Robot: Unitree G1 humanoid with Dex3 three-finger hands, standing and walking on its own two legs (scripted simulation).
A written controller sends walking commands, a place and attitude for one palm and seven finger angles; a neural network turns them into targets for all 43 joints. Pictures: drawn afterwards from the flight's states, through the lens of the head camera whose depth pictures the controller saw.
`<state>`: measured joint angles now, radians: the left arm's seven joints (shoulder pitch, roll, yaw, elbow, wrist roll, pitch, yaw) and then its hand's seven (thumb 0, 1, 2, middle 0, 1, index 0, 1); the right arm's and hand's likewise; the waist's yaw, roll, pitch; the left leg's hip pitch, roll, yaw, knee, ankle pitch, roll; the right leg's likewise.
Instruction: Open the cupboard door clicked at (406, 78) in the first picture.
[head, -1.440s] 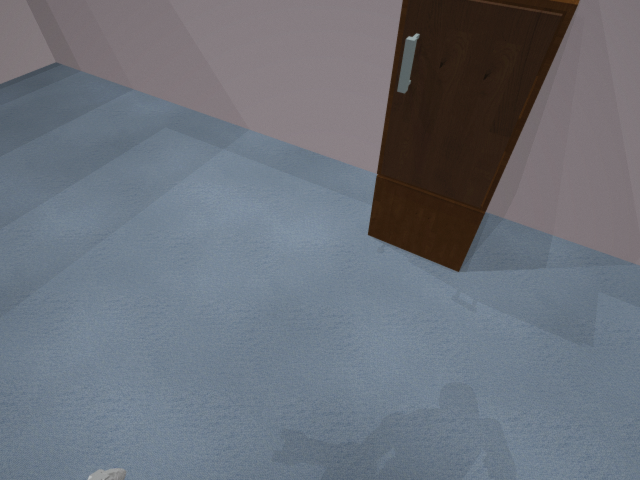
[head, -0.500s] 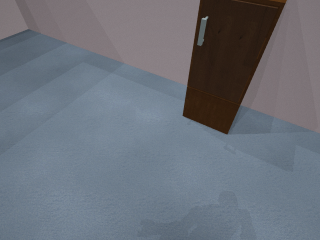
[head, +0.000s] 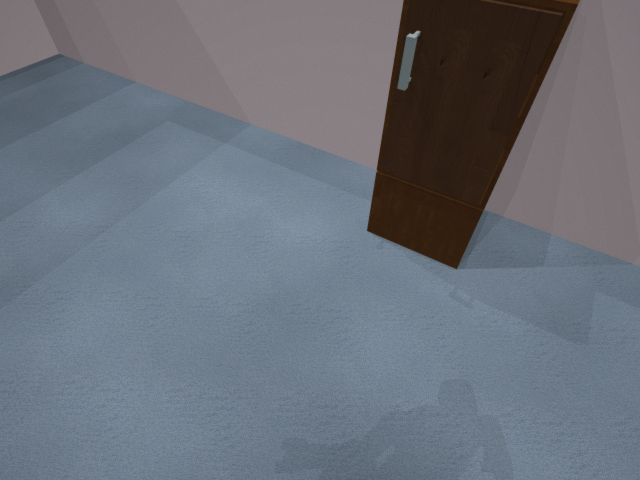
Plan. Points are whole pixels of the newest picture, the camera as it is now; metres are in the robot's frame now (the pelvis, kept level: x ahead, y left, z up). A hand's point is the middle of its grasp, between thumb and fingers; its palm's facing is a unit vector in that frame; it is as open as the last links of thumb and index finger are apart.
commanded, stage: walk to a spot facing it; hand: left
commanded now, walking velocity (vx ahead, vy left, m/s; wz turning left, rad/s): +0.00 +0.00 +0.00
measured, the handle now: (409, 60) +1.18 -0.18 +0.01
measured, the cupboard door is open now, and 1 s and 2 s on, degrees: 0 0 0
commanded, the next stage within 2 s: turn to face it in 0.86 s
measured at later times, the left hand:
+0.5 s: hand out of the picture +0.05 +0.21 -0.19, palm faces +0.05 -0.99 -0.16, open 7.3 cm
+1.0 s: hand (222, 378) +0.31 +0.19 -0.18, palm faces +0.20 -0.96 -0.21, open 7.1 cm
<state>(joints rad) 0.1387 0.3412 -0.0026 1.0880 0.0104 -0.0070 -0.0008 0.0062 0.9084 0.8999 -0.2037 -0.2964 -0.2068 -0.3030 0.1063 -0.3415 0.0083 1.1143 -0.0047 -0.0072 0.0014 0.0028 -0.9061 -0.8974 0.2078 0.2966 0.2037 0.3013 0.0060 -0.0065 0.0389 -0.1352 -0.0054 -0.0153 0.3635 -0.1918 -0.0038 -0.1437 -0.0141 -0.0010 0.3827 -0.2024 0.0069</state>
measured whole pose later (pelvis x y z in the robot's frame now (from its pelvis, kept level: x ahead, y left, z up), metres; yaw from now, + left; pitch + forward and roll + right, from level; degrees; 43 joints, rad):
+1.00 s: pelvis +0.27 +0.00 -0.01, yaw +10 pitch -1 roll -2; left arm 0.21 0.17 0.06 1.03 0.03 -0.06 0.03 -0.01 0.95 0.90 -0.20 -0.30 -0.21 -0.30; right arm 0.28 -0.18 -0.06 1.07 -0.02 0.00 0.00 0.00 -0.91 -0.90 0.20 0.30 0.20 0.30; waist -0.04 0.02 0.03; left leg -0.52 0.11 0.07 1.07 -0.32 0.01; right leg -0.23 -0.06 -0.24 0.51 -0.24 -0.02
